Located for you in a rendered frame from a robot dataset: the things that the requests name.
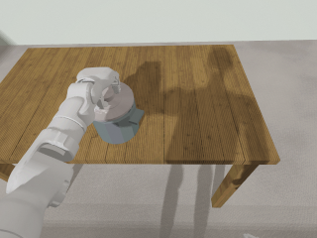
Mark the left robot hand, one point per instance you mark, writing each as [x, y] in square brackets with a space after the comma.
[106, 76]

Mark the lid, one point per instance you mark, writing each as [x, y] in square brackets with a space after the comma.
[118, 107]

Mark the left robot upper arm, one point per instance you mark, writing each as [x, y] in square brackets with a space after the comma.
[42, 183]

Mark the table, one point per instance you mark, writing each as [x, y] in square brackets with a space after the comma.
[199, 109]

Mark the pot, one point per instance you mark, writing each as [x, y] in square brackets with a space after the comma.
[120, 130]

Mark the knob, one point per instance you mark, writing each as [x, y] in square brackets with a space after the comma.
[108, 94]

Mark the left robot forearm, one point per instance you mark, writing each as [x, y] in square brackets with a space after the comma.
[61, 138]

